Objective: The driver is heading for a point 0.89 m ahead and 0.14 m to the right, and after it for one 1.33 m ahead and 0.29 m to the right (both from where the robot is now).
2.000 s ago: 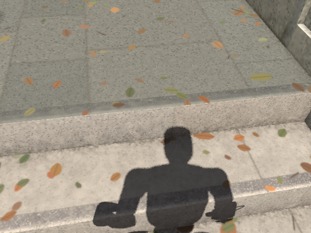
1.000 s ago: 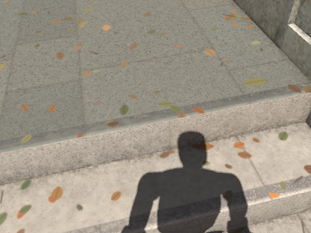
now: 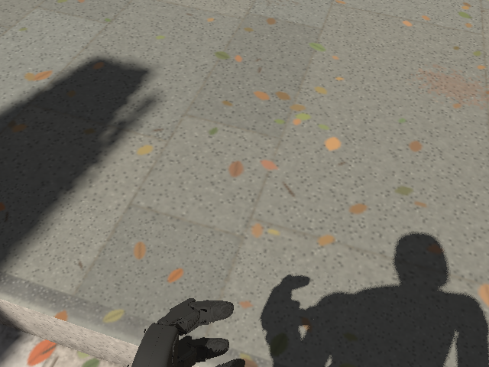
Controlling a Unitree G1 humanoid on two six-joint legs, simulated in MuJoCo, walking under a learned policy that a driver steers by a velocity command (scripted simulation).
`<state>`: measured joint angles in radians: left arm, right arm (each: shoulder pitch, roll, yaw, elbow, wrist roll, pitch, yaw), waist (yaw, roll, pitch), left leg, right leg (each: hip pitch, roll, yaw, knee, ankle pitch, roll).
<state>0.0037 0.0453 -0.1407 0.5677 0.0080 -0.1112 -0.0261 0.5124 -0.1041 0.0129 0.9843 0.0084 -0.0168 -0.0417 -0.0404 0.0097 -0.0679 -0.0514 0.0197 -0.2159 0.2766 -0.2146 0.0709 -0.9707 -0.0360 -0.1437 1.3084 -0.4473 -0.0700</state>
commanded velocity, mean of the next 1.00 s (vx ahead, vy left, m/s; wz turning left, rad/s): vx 0.50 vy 0.00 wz -0.11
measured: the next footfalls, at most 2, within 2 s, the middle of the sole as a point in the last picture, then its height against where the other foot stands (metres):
left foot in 0.64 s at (157, 292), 0.17 m higher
right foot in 1.24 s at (271, 198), level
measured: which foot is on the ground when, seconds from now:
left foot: down 0.00-0.00, up 0.02-0.62, down 0.64-1.00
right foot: down 0.00-0.64, up 0.66-1.00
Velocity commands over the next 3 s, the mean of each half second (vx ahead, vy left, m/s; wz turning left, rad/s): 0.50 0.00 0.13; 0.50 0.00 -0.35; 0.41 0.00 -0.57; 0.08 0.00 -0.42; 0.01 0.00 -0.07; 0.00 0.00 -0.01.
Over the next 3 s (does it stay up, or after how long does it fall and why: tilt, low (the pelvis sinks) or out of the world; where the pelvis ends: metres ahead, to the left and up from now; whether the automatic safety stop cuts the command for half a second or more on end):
stays up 0.96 -0.07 0.31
